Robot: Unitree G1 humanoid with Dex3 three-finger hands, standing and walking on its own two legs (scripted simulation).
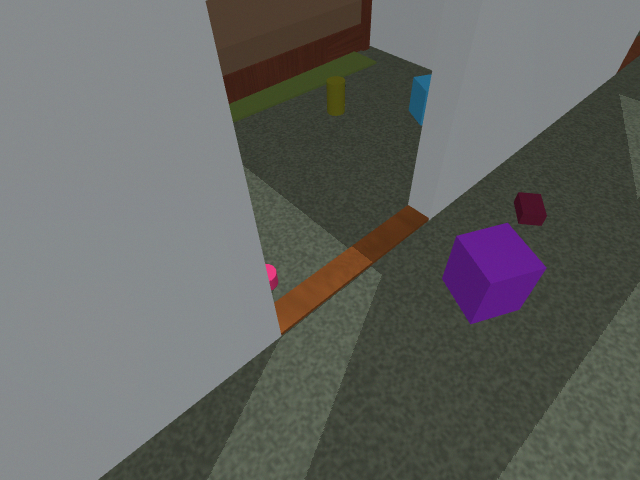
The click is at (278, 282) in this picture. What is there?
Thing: low tin
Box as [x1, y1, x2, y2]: [265, 264, 277, 289]
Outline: 265,264 270,286 272,289 277,284 276,272 273,266
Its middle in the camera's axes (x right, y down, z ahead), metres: -0.21 +0.14 +1.52
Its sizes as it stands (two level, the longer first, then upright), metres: 0.090 0.090 0.061
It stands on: the floor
